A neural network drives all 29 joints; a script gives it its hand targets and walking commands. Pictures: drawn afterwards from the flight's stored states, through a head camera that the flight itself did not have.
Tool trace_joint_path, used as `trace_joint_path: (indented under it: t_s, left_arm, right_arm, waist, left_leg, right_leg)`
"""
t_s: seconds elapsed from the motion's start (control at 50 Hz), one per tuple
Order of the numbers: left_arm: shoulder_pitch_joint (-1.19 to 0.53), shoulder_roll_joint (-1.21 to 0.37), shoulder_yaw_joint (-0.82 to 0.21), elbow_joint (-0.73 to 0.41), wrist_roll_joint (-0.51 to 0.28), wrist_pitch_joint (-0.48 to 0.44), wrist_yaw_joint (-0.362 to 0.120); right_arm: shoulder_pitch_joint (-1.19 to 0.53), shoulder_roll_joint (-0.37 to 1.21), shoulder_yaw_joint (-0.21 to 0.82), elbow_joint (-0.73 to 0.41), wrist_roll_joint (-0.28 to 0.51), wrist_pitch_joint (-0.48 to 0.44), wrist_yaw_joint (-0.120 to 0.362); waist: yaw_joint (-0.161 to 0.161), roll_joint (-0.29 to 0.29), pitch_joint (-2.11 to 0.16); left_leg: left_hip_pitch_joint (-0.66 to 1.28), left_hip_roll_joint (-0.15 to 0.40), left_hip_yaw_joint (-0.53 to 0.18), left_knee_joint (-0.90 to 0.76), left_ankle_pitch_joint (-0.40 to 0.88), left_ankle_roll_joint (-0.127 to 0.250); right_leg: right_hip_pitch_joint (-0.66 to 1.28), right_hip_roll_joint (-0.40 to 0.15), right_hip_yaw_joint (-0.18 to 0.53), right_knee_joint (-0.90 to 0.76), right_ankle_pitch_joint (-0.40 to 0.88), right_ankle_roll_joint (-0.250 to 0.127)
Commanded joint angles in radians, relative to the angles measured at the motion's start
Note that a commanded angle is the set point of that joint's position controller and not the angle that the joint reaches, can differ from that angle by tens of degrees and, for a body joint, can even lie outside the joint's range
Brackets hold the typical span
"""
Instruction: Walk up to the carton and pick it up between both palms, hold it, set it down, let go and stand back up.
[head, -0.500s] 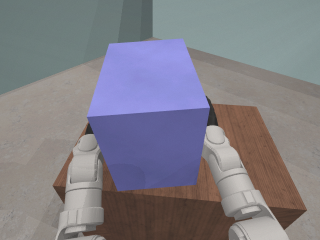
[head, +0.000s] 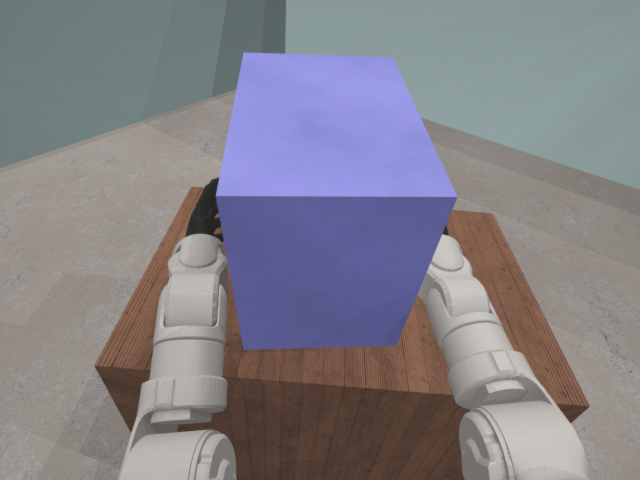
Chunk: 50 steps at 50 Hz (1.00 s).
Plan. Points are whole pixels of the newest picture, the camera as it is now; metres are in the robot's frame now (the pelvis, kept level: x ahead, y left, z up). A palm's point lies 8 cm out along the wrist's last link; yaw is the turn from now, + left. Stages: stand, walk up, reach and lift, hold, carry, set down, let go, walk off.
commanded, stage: hold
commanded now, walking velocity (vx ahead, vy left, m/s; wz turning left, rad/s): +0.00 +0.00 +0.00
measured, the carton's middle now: (320, 199) +0.40 -0.01 +0.20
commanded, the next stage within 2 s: none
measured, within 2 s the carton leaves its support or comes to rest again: neither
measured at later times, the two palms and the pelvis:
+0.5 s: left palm (185, 240) +0.36 +0.14 +0.17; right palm (415, 230) +0.37 -0.13 +0.17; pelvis +0.02 +0.00 +0.00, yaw +1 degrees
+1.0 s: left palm (187, 228) +0.36 +0.14 +0.19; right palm (421, 226) +0.37 -0.14 +0.18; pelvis +0.01 +0.00 +0.00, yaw +1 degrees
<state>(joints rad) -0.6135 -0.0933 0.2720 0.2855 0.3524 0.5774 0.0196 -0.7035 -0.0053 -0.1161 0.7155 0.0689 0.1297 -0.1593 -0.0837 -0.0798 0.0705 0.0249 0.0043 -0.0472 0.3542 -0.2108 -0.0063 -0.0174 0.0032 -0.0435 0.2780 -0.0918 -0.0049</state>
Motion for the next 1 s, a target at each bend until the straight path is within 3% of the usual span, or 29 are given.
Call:
trace_joint_path:
  t_s: [0.0, 0.02, 0.04, 0.06, 0.08, 0.14, 0.18, 0.24, 0.26, 0.32, 0.38, 0.44, 0.48, 0.5, 0.54, 0.58, 0.6, 0.62, 0.66, 0.68, 0.7, 0.72, 0.74, 0.78, 0.8, 0.82, 0.92, 0.94, 0.98]
  left_arm:
    - [-0.715, -0.587, -0.523, -0.263, -0.142, -0.046, -0.121]
    - [-0.724, -0.605, -0.544, -0.279, -0.150, -0.040, -0.122]
    - [-0.693, -0.614, -0.550, -0.310, -0.150, -0.033, -0.111]
    - [-0.685, -0.602, -0.559, -0.321, -0.166, -0.030, -0.106]
    - [-0.648, -0.563, -0.505, -0.264, -0.129, -0.013, -0.111]
    - [-0.575, -0.546, -0.487, -0.284, -0.103, 0.029, -0.126]
    - [-0.516, -0.521, -0.465, -0.297, -0.084, 0.049, -0.146]
    - [-0.518, -0.527, -0.494, -0.341, -0.110, 0.062, -0.161]
    - [-0.533, -0.521, -0.486, -0.329, -0.102, 0.064, -0.171]
    - [-0.509, -0.529, -0.525, -0.374, -0.117, 0.075, -0.178]
    - [-0.535, -0.528, -0.560, -0.418, -0.121, 0.074, -0.184]
    - [-0.578, -0.568, -0.645, -0.502, -0.163, 0.072, -0.162]
    - [-0.568, -0.549, -0.617, -0.442, -0.158, 0.081, -0.157]
    - [-0.538, -0.549, -0.610, -0.405, -0.146, 0.088, -0.167]
    - [-0.506, -0.505, -0.524, -0.355, -0.106, 0.108, -0.184]
    - [-0.508, -0.497, -0.535, -0.371, -0.105, 0.103, -0.192]
    - [-0.549, -0.516, -0.571, -0.443, -0.127, 0.096, -0.185]
    - [-0.553, -0.528, -0.555, -0.393, -0.114, 0.100, -0.182]
    - [-0.581, -0.539, -0.601, -0.442, -0.173, 0.081, -0.176]
    - [-0.585, -0.540, -0.600, -0.456, -0.157, 0.078, -0.172]
    - [-0.594, -0.530, -0.584, -0.392, -0.147, 0.080, -0.164]
    - [-0.555, -0.532, -0.565, -0.400, -0.148, 0.082, -0.166]
    - [-0.542, -0.543, -0.566, -0.418, -0.145, 0.086, -0.164]
    - [-0.536, -0.515, -0.526, -0.404, -0.138, 0.084, -0.163]
    - [-0.569, -0.520, -0.537, -0.398, -0.131, 0.082, -0.162]
    - [-0.559, -0.503, -0.496, -0.369, -0.113, 0.087, -0.165]
    - [-0.487, -0.480, -0.483, -0.371, -0.108, 0.104, -0.192]
    - [-0.463, -0.481, -0.487, -0.350, -0.103, 0.110, -0.203]
    - [-0.514, -0.489, -0.483, -0.359, -0.094, 0.105, -0.203]
  right_arm:
    - [-0.753, 0.604, 0.426, -0.409, 0.087, -0.035, 0.094]
    - [-0.754, 0.611, 0.433, -0.418, 0.102, -0.030, 0.093]
    - [-0.778, 0.624, 0.486, -0.479, 0.123, -0.034, 0.091]
    - [-0.773, 0.629, 0.494, -0.494, 0.122, -0.028, 0.087]
    - [-0.725, 0.600, 0.472, -0.441, 0.108, -0.005, 0.083]
    - [-0.703, 0.579, 0.485, -0.488, 0.129, 0.018, 0.077]
    - [-0.621, 0.568, 0.490, -0.470, 0.133, 0.030, 0.063]
    - [-0.654, 0.576, 0.520, -0.559, 0.162, 0.033, 0.049]
    - [-0.637, 0.561, 0.498, -0.549, 0.129, 0.044, 0.042]
    - [-0.638, 0.559, 0.513, -0.576, 0.159, 0.046, 0.029]
    - [-0.572, 0.567, 0.502, -0.551, 0.150, 0.059, 0.025]
    - [-0.629, 0.571, 0.528, -0.646, 0.170, 0.041, 0.032]
    - [-0.635, 0.561, 0.517, -0.620, 0.148, 0.055, 0.032]
    - [-0.585, 0.534, 0.479, -0.558, 0.128, 0.062, 0.034]
    - [-0.613, 0.531, 0.460, -0.556, 0.116, 0.071, 0.038]
    - [-0.619, 0.546, 0.489, -0.580, 0.122, 0.066, 0.032]
    - [-0.626, 0.553, 0.483, -0.603, 0.134, 0.052, 0.034]
    - [-0.652, 0.536, 0.484, -0.585, 0.125, 0.055, 0.038]
    - [-0.675, 0.568, 0.527, -0.668, 0.143, 0.045, 0.032]
    - [-0.667, 0.570, 0.546, -0.674, 0.148, 0.049, 0.031]
    - [-0.689, 0.560, 0.527, -0.600, 0.137, 0.059, 0.036]
    - [-0.671, 0.573, 0.543, -0.669, 0.143, 0.053, 0.033]
    - [-0.677, 0.567, 0.547, -0.670, 0.152, 0.053, 0.037]
    - [-0.704, 0.589, 0.551, -0.680, 0.164, 0.055, 0.031]
    - [-0.664, 0.573, 0.529, -0.607, 0.149, 0.064, 0.034]
    - [-0.659, 0.576, 0.514, -0.578, 0.147, 0.071, 0.039]
    - [-0.636, 0.574, 0.544, -0.637, 0.152, 0.070, 0.020]
    - [-0.631, 0.564, 0.532, -0.620, 0.152, 0.074, 0.017]
    - [-0.627, 0.572, 0.498, -0.581, 0.145, 0.081, 0.021]
  waist:
    - [-0.011, 0.092, -0.388]
    - [-0.022, 0.102, -0.410]
    - [0.007, 0.112, -0.450]
    - [-0.001, 0.080, -0.439]
    - [0.005, 0.063, -0.342]
    - [0.022, 0.063, -0.336]
    - [0.007, 0.048, -0.322]
    - [-0.003, 0.043, -0.373]
    - [-0.015, 0.029, -0.342]
    - [-0.033, 0.066, -0.357]
    - [-0.052, 0.113, -0.305]
    - [-0.046, 0.171, -0.405]
    - [-0.036, 0.154, -0.339]
    - [-0.069, 0.140, -0.290]
    - [-0.029, 0.102, -0.245]
    - [-0.031, 0.102, -0.279]
    - [-0.036, 0.136, -0.355]
    - [-0.035, 0.122, -0.337]
    - [-0.039, 0.097, -0.446]
    - [-0.023, 0.121, -0.461]
    - [-0.019, 0.139, -0.418]
    - [-0.011, 0.079, -0.424]
    - [-0.003, 0.114, -0.434]
    - [0.024, 0.060, -0.424]
    - [0.002, 0.090, -0.391]
    - [0.017, 0.058, -0.339]
    - [0.015, 0.030, -0.374]
    - [-0.007, 0.038, -0.341]
    - [-0.008, 0.069, -0.316]
  left_leg:
    - [-0.011, -0.029, 0.049, -0.055, 0.298, -0.024]
    - [-0.002, -0.033, 0.049, -0.043, 0.298, -0.032]
    - [0.032, -0.029, 0.041, -0.037, 0.366, -0.033]
    - [0.025, -0.032, 0.039, -0.034, 0.344, -0.026]
    - [0.003, -0.030, 0.048, -0.045, 0.305, -0.020]
    - [0.015, -0.033, 0.057, -0.052, 0.315, -0.017]
    - [0.021, -0.029, 0.060, -0.051, 0.337, -0.010]
    - [0.027, -0.044, 0.063, -0.037, 0.364, -0.011]
    - [0.007, -0.039, 0.065, -0.047, 0.315, -0.004]
    - [0.034, -0.035, 0.053, -0.032, 0.378, -0.019]
    - [0.048, -0.036, 0.049, -0.021, 0.383, -0.039]
    - [0.075, -0.028, 0.049, 0.001, 0.447, -0.065]
    - [0.036, -0.031, 0.045, -0.016, 0.362, -0.050]
    - [0.016, -0.031, 0.048, -0.028, 0.345, -0.049]
    - [-0.015, -0.037, 0.062, -0.060, 0.233, -0.015]
    - [-0.014, -0.033, 0.064, -0.054, 0.258, -0.017]
    - [0.008, -0.031, 0.057, -0.037, 0.310, -0.030]
    - [0.009, -0.026, 0.050, -0.040, 0.334, -0.033]
    - [0.041, -0.034, 0.054, -0.012, 0.387, -0.032]
    - [0.032, -0.034, 0.062, -0.008, 0.396, -0.038]
    - [0.023, -0.035, 0.045, -0.022, 0.355, -0.036]
    - [0.002, -0.037, 0.059, -0.024, 0.338, -0.023]
    - [0.003, -0.032, 0.052, -0.026, 0.363, -0.025]
    - [0.007, -0.042, 0.062, -0.027, 0.351, -0.013]
    - [-0.010, -0.039, 0.064, -0.044, 0.287, -0.016]
    - [-0.015, -0.036, 0.064, -0.057, 0.262, -0.004]
    - [-0.008, -0.047, 0.071, -0.032, 0.337, -0.003]
    - [-0.016, -0.046, 0.071, -0.042, 0.339, -0.008]
    - [-0.020, -0.043, 0.065, -0.055, 0.277, -0.003]
  right_leg:
    - [0.229, 0.049, -0.056, 0.011, 0.154, 0.043]
    - [0.221, 0.052, -0.054, 0.004, 0.135, 0.042]
    - [0.223, 0.058, -0.054, 0.008, 0.165, 0.040]
    - [0.219, 0.057, -0.044, 0.000, 0.167, 0.040]
    - [0.214, 0.049, -0.049, -0.007, 0.142, 0.044]
    - [0.217, 0.055, -0.044, -0.002, 0.169, 0.044]
    - [0.254, 0.050, -0.047, 0.005, 0.210, 0.045]
    - [0.288, 0.049, -0.044, 0.007, 0.294, 0.048]
    - [0.278, 0.045, -0.048, -0.001, 0.249, 0.050]
    - [0.283, 0.049, -0.055, 0.019, 0.318, 0.050]
    - [0.246, 0.050, -0.052, 0.014, 0.277, 0.042]
    - [0.228, 0.061, -0.059, 0.025, 0.244, 0.032]
    - [0.201, 0.055, -0.053, 0.015, 0.194, 0.036]
    - [0.204, 0.051, -0.062, 0.002, 0.188, 0.039]
    - [0.214, 0.039, -0.049, -0.008, 0.137, 0.044]
    - [0.243, 0.038, -0.052, 0.009, 0.163, 0.046]
    - [0.266, 0.041, -0.056, 0.022, 0.206, 0.041]
    - [0.243, 0.053, -0.062, 0.017, 0.171, 0.041]
    - [0.269, 0.054, -0.053, 0.031, 0.256, 0.047]
    - [0.285, 0.054, -0.056, 0.038, 0.275, 0.045]
    - [0.235, 0.058, -0.056, 0.029, 0.199, 0.040]
    - [0.278, 0.053, -0.056, 0.025, 0.232, 0.046]
    - [0.293, 0.056, -0.056, 0.030, 0.233, 0.041]
    - [0.295, 0.052, -0.048, 0.024, 0.259, 0.051]
    - [0.271, 0.048, -0.054, 0.016, 0.184, 0.047]
    - [0.254, 0.046, -0.052, 0.005, 0.161, 0.051]
    - [0.319, 0.041, -0.046, 0.024, 0.317, 0.061]
    - [0.316, 0.041, -0.050, 0.014, 0.323, 0.059]
    - [0.286, 0.035, -0.049, 0.001, 0.228, 0.057]
